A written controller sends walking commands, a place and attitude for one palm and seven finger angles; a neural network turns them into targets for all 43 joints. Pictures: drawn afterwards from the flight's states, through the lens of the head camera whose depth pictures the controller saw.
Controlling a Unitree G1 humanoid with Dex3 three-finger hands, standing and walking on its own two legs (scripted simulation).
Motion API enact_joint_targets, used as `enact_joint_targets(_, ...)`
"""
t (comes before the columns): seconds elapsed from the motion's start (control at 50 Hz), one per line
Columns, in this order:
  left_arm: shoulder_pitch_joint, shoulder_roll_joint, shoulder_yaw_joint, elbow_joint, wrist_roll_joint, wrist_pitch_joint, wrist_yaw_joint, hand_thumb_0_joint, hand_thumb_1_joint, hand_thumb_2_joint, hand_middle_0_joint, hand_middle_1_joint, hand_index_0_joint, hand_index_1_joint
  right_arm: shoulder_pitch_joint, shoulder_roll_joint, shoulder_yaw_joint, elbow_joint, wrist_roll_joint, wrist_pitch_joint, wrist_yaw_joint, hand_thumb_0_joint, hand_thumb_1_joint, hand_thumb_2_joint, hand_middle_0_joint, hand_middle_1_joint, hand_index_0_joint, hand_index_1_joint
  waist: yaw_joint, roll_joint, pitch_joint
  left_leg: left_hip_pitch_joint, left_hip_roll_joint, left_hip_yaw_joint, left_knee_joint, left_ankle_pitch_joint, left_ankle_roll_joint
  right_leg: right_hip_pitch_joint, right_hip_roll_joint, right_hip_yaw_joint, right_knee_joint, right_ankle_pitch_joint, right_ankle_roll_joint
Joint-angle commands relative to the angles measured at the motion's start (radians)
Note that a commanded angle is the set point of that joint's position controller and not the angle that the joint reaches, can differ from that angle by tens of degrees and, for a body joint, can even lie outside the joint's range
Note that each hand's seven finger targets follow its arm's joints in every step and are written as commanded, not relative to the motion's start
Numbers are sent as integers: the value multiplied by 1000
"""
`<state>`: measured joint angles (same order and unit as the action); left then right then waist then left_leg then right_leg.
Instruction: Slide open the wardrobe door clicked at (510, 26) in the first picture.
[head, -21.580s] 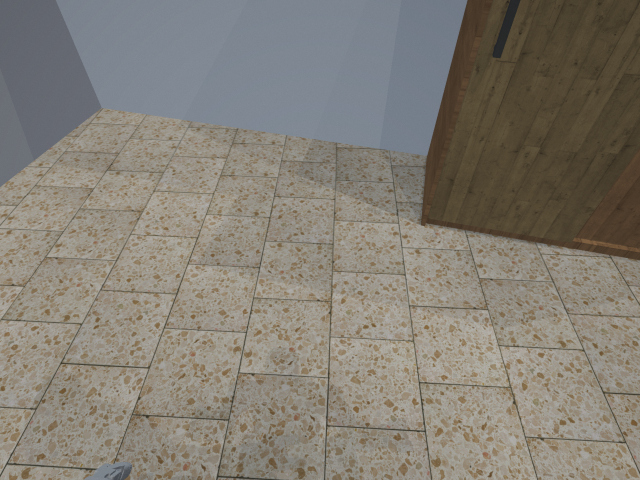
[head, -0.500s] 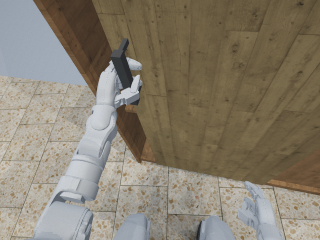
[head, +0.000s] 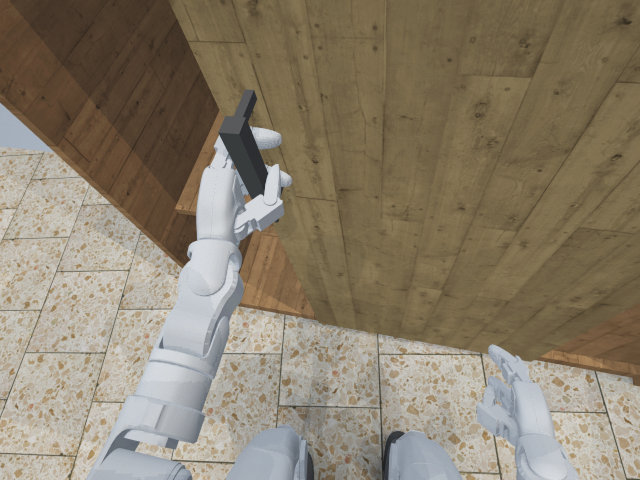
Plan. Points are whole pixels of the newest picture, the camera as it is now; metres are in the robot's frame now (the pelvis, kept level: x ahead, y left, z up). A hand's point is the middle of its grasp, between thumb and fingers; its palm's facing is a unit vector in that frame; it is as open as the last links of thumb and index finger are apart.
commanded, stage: step sideways, sliding the door along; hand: left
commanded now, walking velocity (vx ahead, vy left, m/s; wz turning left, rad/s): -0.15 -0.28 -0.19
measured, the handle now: (260, 162) +0.44 +0.11 +0.10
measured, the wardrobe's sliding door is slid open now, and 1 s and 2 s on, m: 0.30 0.50 0.50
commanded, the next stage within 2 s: stop walking and hold the door there in 0.64 s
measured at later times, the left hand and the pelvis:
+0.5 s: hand (462, 227) +0.36 -0.11 +0.10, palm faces +0.04 -0.99 -0.12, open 6.2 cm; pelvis -0.04 -0.19 +0.00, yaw -2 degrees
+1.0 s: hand (462, 217) +0.37 -0.11 +0.10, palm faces +0.43 -0.85 -0.29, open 6.3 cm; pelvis -0.04 -0.38 +0.00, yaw -7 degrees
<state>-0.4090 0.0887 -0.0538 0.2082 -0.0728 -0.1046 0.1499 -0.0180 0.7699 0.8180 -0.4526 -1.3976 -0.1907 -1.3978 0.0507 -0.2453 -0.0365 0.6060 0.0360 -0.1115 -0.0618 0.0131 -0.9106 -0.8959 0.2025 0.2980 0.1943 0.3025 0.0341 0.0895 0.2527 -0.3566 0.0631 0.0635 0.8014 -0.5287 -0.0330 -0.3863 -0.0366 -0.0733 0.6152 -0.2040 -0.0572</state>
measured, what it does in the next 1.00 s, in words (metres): steps to the right: left foot, then right foot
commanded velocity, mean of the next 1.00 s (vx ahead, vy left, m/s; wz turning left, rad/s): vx -0.07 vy -0.09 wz -0.10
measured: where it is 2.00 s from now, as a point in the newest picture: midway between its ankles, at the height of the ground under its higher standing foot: outside the picture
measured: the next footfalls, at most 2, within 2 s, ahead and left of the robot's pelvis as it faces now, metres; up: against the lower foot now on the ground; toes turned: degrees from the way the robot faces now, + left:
left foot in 0.06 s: +0.03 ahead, +0.13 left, +0.00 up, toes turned +9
right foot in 0.32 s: +0.03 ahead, -0.29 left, +0.00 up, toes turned -7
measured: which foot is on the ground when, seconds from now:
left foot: up 0.00-0.04, down 0.06-0.34, up 0.36-0.50, down 0.52-0.82, up 0.84-1.00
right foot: down 0.00-0.06, up 0.08-0.30, down 0.32-0.54, up 0.56-0.78, down 0.80-1.00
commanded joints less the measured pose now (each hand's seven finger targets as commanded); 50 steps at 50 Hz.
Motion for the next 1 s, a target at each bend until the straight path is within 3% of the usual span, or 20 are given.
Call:
enact_joint_targets(0.0,-449,-86,-286,-449,38,-206,-112,0,900,900,-450,-1400,-450,-1400,-6,-31,-20,-144,-3,-17,3,0,-900,-900,200,300,200,300,-84,-319,-661,321,111,-16,-297,443,18,316,-129,155,61,877,-43)
enact_joint_targets(0.04,-504,-163,-348,-448,27,-196,-145,0,900,900,-450,-1400,-450,-1400,28,-98,-59,-160,-9,-22,33,0,-900,-900,200,300,200,300,-90,25,-708,711,500,-328,-314,1342,228,-162,6,95,349,-158,73)
enact_joint_targets(0.06,-513,-156,-328,-405,51,-189,-144,0,900,900,-450,-1400,-450,-1400,30,-99,-51,-169,-15,-24,58,0,-900,-900,200,300,200,300,-71,3,-696,663,531,-296,-290,1340,274,-194,1,182,475,-343,63)
enact_joint_targets(0.12,-580,-174,-339,-404,58,-153,-140,0,900,900,-450,-1400,-450,-1400,-1,-93,-45,-156,-20,-37,62,0,-900,-900,200,300,200,300,-58,169,-572,548,512,-163,-301,1041,245,-255,-66,193,465,-278,78)
enact_joint_targets(0.26,-502,-142,-305,-314,66,-113,-124,0,900,900,-450,-1400,-450,-1400,43,-80,-35,-184,6,-7,49,0,-900,-900,200,300,200,300,-77,86,-557,398,309,49,-173,891,97,137,45,-42,-45,4,93)
enact_joint_targets(0.3,-490,-80,-274,-313,83,-118,-110,0,900,900,-450,-1400,-450,-1400,29,-46,-22,-177,30,-7,38,0,-900,-900,200,300,200,300,-64,-99,-570,271,146,105,-5,521,106,254,-42,13,-191,530,64)
enact_joint_targets(0.34,-394,-8,-216,-292,85,-123,-96,0,900,900,-450,-1400,-450,-1400,-10,-15,-19,-175,5,-17,6,0,-900,-900,200,300,200,300,-7,-435,-615,-38,-19,63,291,-167,1,379,-238,285,-96,1135,-70)
enact_joint_targets(0.38,-452,-91,-292,-364,77,-129,-114,0,900,900,-450,-1400,-450,-1400,-25,5,-15,-160,-17,-46,-11,0,-900,-900,200,300,200,300,-9,-452,-585,-86,9,-47,321,-185,21,394,-236,302,-46,1111,-109)
enact_joint_targets(0.4,-517,-141,-334,-418,66,-143,-110,0,900,900,-450,-1400,-450,-1400,-25,9,-3,-124,-12,-59,-9,0,-900,-900,200,300,200,300,-60,-315,-575,-79,19,-37,108,-135,24,434,-221,258,-31,1124,-105)
enact_joint_targets(0.46,-508,-121,-308,-401,49,-193,-104,0,900,900,-450,-1400,-450,-1400,11,-15,-26,-114,-12,-27,-3,0,-900,-900,200,300,200,300,-96,-303,-633,224,83,31,-317,384,18,374,-122,102,112,957,-25)
enact_joint_targets(0.5,-531,-126,-320,-403,13,-179,-123,0,900,900,-450,-1400,-450,-1400,37,-106,-74,-141,-7,-15,10,0,-900,-900,200,300,200,300,-93,-68,-674,690,447,-292,-328,1303,177,-123,-9,75,340,29,57)
enact_joint_targets(0.52,-529,-161,-316,-359,31,-166,-137,0,900,900,-450,-1400,-450,-1400,37,-113,-74,-148,-4,-15,40,0,-900,-900,200,300,200,300,-55,-40,-724,752,541,-303,-261,1464,257,-220,2,146,479,-352,68)
enact_joint_targets(0.6,-629,-99,-251,-347,32,-131,-136,0,900,900,-450,-1400,-450,-1400,22,-114,-61,-116,-12,-29,57,0,-900,-900,200,300,200,300,-52,231,-571,576,472,-88,-303,1028,216,-264,-69,157,436,-231,84)
enact_joint_targets(0.72,-520,16,-133,-265,14,-101,-121,0,900,900,-450,-1400,-450,-1400,80,-124,-58,-145,12,-16,54,0,-900,-900,200,300,200,300,-73,221,-522,458,327,72,-236,1016,116,35,51,-40,62,-89,95)
enact_joint_targets(0.74,-322,597,460,94,48,-93,-55,0,900,900,-450,-1400,-450,-1400,136,-173,-84,-59,8,15,44,0,-900,-900,200,300,200,300,-30,212,-546,451,290,125,-198,951,129,60,81,-63,-16,-11,107)
enact_joint_targets(0.78,-361,569,404,52,53,-101,-69,0,900,900,-450,-1400,-450,-1400,135,-98,-71,-85,31,28,40,0,-900,-900,200,300,200,300,-9,-158,-581,210,109,130,188,388,143,318,-72,89,-185,563,60)
enact_joint_targets(0.8,-320,639,432,86,62,-98,-71,0,900,900,-450,-1400,-450,-1400,95,-76,-50,-88,17,26,22,0,-900,-900,200,300,200,300,5,-357,-626,-96,-18,90,385,-147,87,484,-269,366,-96,1063,-42)
enact_joint_targets(0.84,-319,661,492,73,42,-85,-46,0,900,900,-450,-1400,-450,-1400,55,-94,-34,-81,4,16,-8,0,-900,-900,200,300,200,300,11,-332,-641,-153,9,-94,501,-150,20,476,-305,412,-67,1051,-61)
enact_joint_targets(0.9,-279,784,634,175,51,-110,-5,0,900,900,-450,-1400,-450,-1400,37,-121,-5,-13,-2,9,-27,0,-900,-900,200,300,200,300,4,-129,-630,-212,-18,-119,413,-44,21,540,-301,376,-43,1007,-107)
enact_joint_targets(0.98,-306,811,666,330,31,-119,7,0,900,900,-450,-1400,-450,-1400,76,-159,-20,-3,6,8,-13,0,-900,-900,200,300,200,300,-12,-254,-665,-255,-72,-115,446,61,11,616,-308,348,-88,1012,-72)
